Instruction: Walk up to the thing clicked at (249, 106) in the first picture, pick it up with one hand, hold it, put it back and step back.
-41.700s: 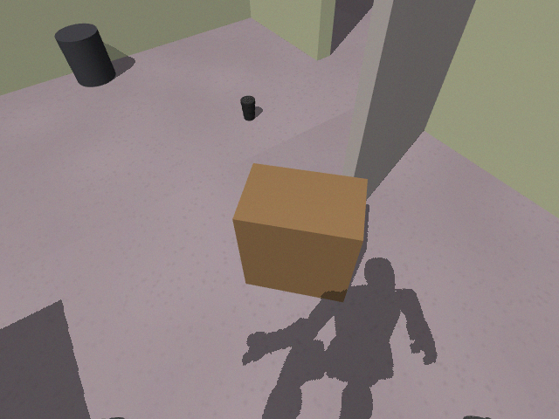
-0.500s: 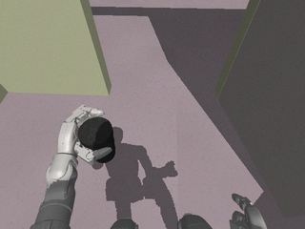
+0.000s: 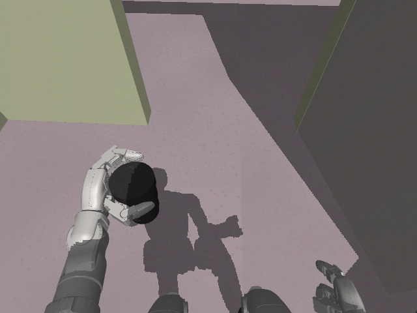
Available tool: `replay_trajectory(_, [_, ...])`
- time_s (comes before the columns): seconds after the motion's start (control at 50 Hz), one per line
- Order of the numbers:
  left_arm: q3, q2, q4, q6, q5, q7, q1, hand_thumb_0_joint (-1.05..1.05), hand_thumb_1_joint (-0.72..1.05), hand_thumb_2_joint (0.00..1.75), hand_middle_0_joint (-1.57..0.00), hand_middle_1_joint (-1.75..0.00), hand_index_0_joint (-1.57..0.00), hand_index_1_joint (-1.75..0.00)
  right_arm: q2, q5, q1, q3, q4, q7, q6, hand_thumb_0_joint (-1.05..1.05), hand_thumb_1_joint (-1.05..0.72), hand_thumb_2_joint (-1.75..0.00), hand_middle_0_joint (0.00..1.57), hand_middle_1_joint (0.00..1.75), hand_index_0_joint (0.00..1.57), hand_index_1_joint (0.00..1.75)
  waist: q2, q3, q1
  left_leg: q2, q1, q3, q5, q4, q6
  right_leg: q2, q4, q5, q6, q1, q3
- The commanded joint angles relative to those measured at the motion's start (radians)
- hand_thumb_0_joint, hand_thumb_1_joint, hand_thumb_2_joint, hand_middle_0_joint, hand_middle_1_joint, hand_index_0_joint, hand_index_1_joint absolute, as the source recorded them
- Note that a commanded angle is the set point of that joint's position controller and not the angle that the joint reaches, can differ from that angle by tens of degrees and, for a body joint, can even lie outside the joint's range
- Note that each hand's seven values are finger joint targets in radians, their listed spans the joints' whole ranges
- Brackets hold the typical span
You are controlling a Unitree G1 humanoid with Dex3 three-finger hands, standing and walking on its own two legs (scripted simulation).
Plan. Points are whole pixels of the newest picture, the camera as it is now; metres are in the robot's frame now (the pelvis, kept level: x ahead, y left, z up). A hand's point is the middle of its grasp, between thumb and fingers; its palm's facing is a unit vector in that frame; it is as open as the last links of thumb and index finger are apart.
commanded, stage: crouch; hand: left
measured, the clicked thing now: (138, 196) +0.32 +0.15 -0.01
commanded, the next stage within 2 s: lower in 1.68 s
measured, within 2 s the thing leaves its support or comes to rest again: neither
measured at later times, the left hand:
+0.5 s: hand (151, 216) +0.36 +0.17 -0.21, palm faces -0.02 -1.00 -0.01, open 11.2 cm
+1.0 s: hand (158, 235) +0.37 +0.18 -0.41, palm faces +0.02 -1.00 -0.03, open 11.2 cm
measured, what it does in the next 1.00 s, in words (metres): lowers itself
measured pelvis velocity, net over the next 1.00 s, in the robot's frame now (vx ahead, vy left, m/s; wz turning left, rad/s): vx -0.09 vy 0.00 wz -0.03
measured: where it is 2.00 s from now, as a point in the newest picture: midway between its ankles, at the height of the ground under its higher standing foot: outside the picture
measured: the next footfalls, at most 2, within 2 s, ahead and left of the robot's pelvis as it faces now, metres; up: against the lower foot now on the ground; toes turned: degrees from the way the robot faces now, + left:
none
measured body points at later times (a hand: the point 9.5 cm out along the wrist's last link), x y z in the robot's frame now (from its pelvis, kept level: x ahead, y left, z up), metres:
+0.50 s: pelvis -0.04 +0.00 -0.18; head +0.13 +0.01 +0.24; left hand +0.35 +0.22 -0.21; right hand +0.08 -0.27 -0.31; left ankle +0.01 +0.13 -0.70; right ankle +0.02 -0.13 -0.70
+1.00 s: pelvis -0.09 +0.00 -0.36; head +0.12 +0.04 +0.04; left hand +0.36 +0.23 -0.41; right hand +0.01 -0.27 -0.49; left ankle +0.00 +0.13 -0.70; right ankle +0.02 -0.13 -0.70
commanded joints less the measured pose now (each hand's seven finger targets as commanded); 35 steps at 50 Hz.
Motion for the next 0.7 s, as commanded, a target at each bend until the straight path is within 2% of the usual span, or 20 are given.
replay_trajectory(0.0, [0.054,0.114,-0.161,-0.156,-0.026,-0.005,-0.341,0.0,0.15,1.22,-1.23,-1.4,-1.25,-1.39,-0.139,-0.011,-0.006,-0.063,-0.101,0.002,-0.046,0.0,-0.87,-0.9,0.2,0.3,0.2,0.3,-0.019,-0.248,-0.015,-0.029,-0.014,0.011,0.155,-0.034,0.026,0.026,-0.025,0.187,-0.026,0.03,-0.002])
replay_trajectory(0.06, [0.088,0.141,-0.075,-0.222,-0.018,-0.015,-0.38,0.0,0.13,1.22,-1.24,-1.4,-1.26,-1.39,-0.143,-0.024,0.015,-0.068,-0.082,0.012,-0.054,0.0,-0.87,-0.9,0.2,0.3,0.2,0.3,0.0,-0.323,-0.026,-0.03,-0.08,-0.001,0.157,0.064,0.022,0.028,0.073,0.176,-0.03,-0.072,0.002])
replay_trajectory(0.08, [0.097,0.155,-0.1,-0.248,-0.016,-0.016,-0.422,0.0,0.11,1.23,-1.24,-1.4,-1.26,-1.4,-0.145,-0.028,0.013,-0.069,-0.092,0.015,-0.055,0.0,-0.87,-0.9,0.2,0.3,0.2,0.3,0.015,-0.373,-0.026,-0.034,-0.112,0.0,0.136,0.102,0.023,0.026,0.105,0.164,-0.031,-0.104,0.009])
replay_trajectory(0.1, [0.084,0.138,-0.045,-0.266,-0.016,-0.025,-0.421,0.0,0.11,1.23,-1.26,-1.42,-1.28,-1.41,-0.146,-0.029,0.013,-0.068,-0.094,0.018,-0.058,0.0,-0.88,-0.9,0.2,0.3,0.2,0.3,0.007,-0.363,-0.036,-0.037,-0.16,-0.003,0.108,0.135,0.023,0.026,0.14,0.139,-0.031,-0.149,0.01])
replay_trajectory(0.14, [0.108,0.147,0.007,-0.308,-0.028,-0.031,-0.444,0.0,0.09,1.25,-1.27,-1.43,-1.29,-1.43,-0.149,-0.034,0.008,-0.064,-0.099,0.025,-0.062,0.0,-0.88,-0.9,0.2,0.3,0.2,0.3,0.0,-0.412,-0.035,-0.043,-0.281,-0.008,0.058,0.222,0.024,0.027,0.221,0.091,-0.032,-0.227,0.011])
replay_trajectory(0.16, [0.135,0.173,0.025,-0.333,-0.031,-0.037,-0.462,0.0,0.05,1.24,-1.27,-1.44,-1.29,-1.44,-0.157,-0.037,0.014,-0.065,-0.092,0.026,-0.065,0.0,-0.88,-0.9,0.2,0.3,0.2,0.3,0.009,-0.451,-0.036,-0.042,-0.301,-0.015,0.061,0.266,0.025,0.029,0.263,0.085,-0.032,-0.287,0.01])
replay_trajectory(0.2, [0.1,0.161,0.034,-0.372,-0.027,-0.051,-0.504,0.0,0.09,1.26,-1.29,-1.45,-1.31,-1.45,-0.164,-0.042,0.012,-0.06,-0.1,0.031,-0.067,0.0,-0.89,-0.9,0.2,0.3,0.2,0.3,0.054,-0.527,-0.043,-0.047,-0.352,-0.024,0.073,0.339,0.022,0.024,0.344,0.08,-0.038,-0.368,0.013])
replay_trajectory(0.22, [0.128,0.182,0.062,-0.385,-0.027,-0.053,-0.491,0.0,0.06,1.26,-1.29,-1.45,-1.3,-1.45,-0.175,-0.044,0.016,-0.061,-0.098,0.033,-0.065,0.0,-0.89,-0.9,0.2,0.3,0.2,0.3,0.059,-0.56,-0.036,-0.045,-0.375,-0.035,0.089,0.369,0.02,0.028,0.391,0.08,-0.044,-0.421,-0.002])
replay_trajectory(0.28, [0.123,0.202,0.099,-0.416,-0.015,-0.069,-0.526,0.0,0.06,1.25,-1.29,-1.43,-1.3,-1.44,-0.193,-0.052,0.016,-0.06,-0.091,0.036,-0.061,0.0,-0.89,-0.91,0.2,0.3,0.2,0.3,0.101,-0.632,-0.032,-0.047,-0.439,-0.042,0.115,0.468,0.016,0.027,0.499,0.079,-0.051,-0.543,-0.005])
replay_trajectory(0.32, [0.153,0.232,0.097,-0.431,-0.015,-0.068,-0.55,0.0,0.05,1.26,-1.28,-1.42,-1.28,-1.44,-0.195,-0.058,0.028,-0.057,-0.085,0.04,-0.056,0.0,-0.89,-0.91,0.2,0.3,0.2,0.3,0.1,-0.709,-0.028,-0.046,-0.505,-0.034,0.139,0.54,0.021,0.018,0.551,0.102,-0.049,-0.552,0.014])
replay_trajectory(0.38, [0.16,0.222,0.115,-0.429,-0.022,-0.056,-0.583,0.0,0.04,1.27,-1.27,-1.42,-1.27,-1.43,-0.196,-0.062,0.015,-0.06,-0.083,0.046,-0.05,0.0,-0.9,-0.91,0.2,0.3,0.2,0.3,0.05,-0.727,-0.042,-0.049,-0.658,-0.024,0.072,0.622,0.03,0.015,0.596,0.073,-0.037,-0.57,0.048])
replay_trajectory(0.4, [0.18,0.236,0.11,-0.434,-0.024,-0.05,-0.606,0.0,0.06,1.28,-1.26,-1.42,-1.27,-1.44,-0.193,-0.065,0.013,-0.059,-0.077,0.048,-0.046,0.0,-0.9,-0.91,0.2,0.3,0.2,0.3,0.045,-0.741,-0.042,-0.05,-0.697,-0.021,0.065,0.65,0.032,0.013,0.615,0.07,-0.034,-0.577,0.057])
replay_trajectory(0.44, [0.185,0.241,0.126,-0.437,-0.019,-0.051,-0.616,0.0,0.1,1.3,-1.27,-1.43,-1.27,-1.44,-0.206,-0.069,0.014,-0.066,-0.067,0.053,-0.045,0.0,-0.9,-0.91,0.2,0.3,0.2,0.3,0.043,-0.774,-0.056,-0.051,-0.742,-0.026,0.067,0.707,0.035,0.015,0.672,0.072,-0.036,-0.632,0.049])
replay_trajectory(0.46, [0.21,0.26,0.124,-0.443,-0.02,-0.047,-0.615,0.0,0.09,1.3,-1.26,-1.43,-1.26,-1.44,-0.211,-0.071,0.019,-0.066,-0.063,0.059,-0.044,0.0,-0.9,-0.91,0.2,0.3,0.2,0.3,0.028,-0.806,-0.047,-0.049,-0.741,-0.027,0.097,0.738,0.037,0.016,0.704,0.096,-0.036,-0.647,0.045])
replay_trajectory(0.48, [0.213,0.271,0.15,-0.444,-0.01,-0.046,-0.618,0.0,0.11,1.31,-1.27,-1.44,-1.27,-1.45,-0.213,-0.071,0.014,-0.065,-0.057,0.06,-0.042,0.0,-0.9,-0.91,0.2,0.3,0.2,0.3,0.024,-0.794,-0.051,-0.049,-0.767,-0.027,0.086,0.76,0.039,0.017,0.728,0.08,-0.037,-0.688,0.04])
replay_trajectory(0.5, [0.187,0.246,0.144,-0.451,-0.002,-0.049,-0.637,0.0,0.11,1.32,-1.27,-1.44,-1.28,-1.46,-0.21,-0.078,0.027,-0.064,-0.049,0.065,-0.039,0.0,-0.91,-0.91,0.2,0.3,0.2,0.3,0.05,-0.815,-0.063,-0.051,-0.772,-0.028,0.101,0.783,0.035,0.017,0.758,0.09,-0.04,-0.711,0.038])
replay_trajectory(0.52, [0.233,0.274,0.163,-0.455,-0.003,-0.049,-0.636,0.0,0.11,1.32,-1.26,-1.44,-1.26,-1.45,-0.217,-0.081,0.025,-0.062,-0.045,0.068,-0.038,0.0,-0.91,-0.91,0.2,0.3,0.2,0.3,0.058,-0.83,-0.053,-0.05,-0.768,-0.034,0.119,0.805,0.034,0.018,0.797,0.093,-0.045,-0.752,0.022])
replay_trajectory(0.58, [0.206,0.253,0.201,-0.469,0.01,-0.054,-0.715,0.0,0.08,1.31,-1.26,-1.44,-1.26,-1.45,-0.214,-0.087,0.009,-0.058,-0.038,0.079,-0.035,0.0,-0.91,-0.91,0.2,0.3,0.2,0.3,0.072,-0.78,-0.086,-0.051,-0.864,-0.032,-0.003,0.852,0.03,0.022,0.859,-0.018,-0.049,-0.883,0.01])
replay_trajectory(0.64, [0.245,0.286,0.25,-0.487,0.028,-0.038,-0.727,0.0,0.03,1.31,-1.24,-1.43,-1.25,-1.45,-0.213,-0.101,0.016,-0.052,-0.027,0.09,-0.035,0.0,-0.91,-0.91,0.2,0.3,0.2,0.3,0.055,-0.804,-0.076,-0.055,-0.975,-0.013,-0.049,0.927,0.03,0.017,0.91,-0.056,-0.044,-0.892,0.022])
replay_trajectory(0.68, [0.244,0.281,0.276,-0.493,0.035,-0.037,-0.734,0.0,0.04,1.32,-1.24,-1.44,-1.24,-1.45,-0.221,-0.107,0.004,-0.049,-0.026,0.096,-0.036,0.0,-0.91,-0.91,0.2,0.3,0.2,0.3,0.079,-0.804,-0.08,-0.057,-0.974,-0.012,-0.062,0.96,0.029,0.018,0.957,-0.072,-0.047,-0.962,0.005])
